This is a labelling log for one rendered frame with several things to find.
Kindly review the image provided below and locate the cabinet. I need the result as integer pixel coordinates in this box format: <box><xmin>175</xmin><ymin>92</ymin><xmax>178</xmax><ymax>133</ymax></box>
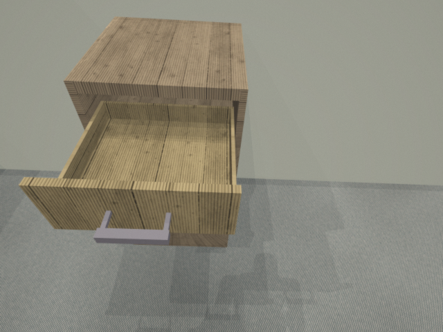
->
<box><xmin>64</xmin><ymin>17</ymin><xmax>248</xmax><ymax>248</ymax></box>

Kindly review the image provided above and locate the drawer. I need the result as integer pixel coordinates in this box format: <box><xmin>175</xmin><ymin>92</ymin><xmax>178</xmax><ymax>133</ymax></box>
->
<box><xmin>19</xmin><ymin>101</ymin><xmax>242</xmax><ymax>234</ymax></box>

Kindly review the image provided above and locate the handle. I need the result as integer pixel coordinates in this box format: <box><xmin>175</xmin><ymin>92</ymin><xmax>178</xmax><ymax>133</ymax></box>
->
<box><xmin>93</xmin><ymin>210</ymin><xmax>172</xmax><ymax>245</ymax></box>

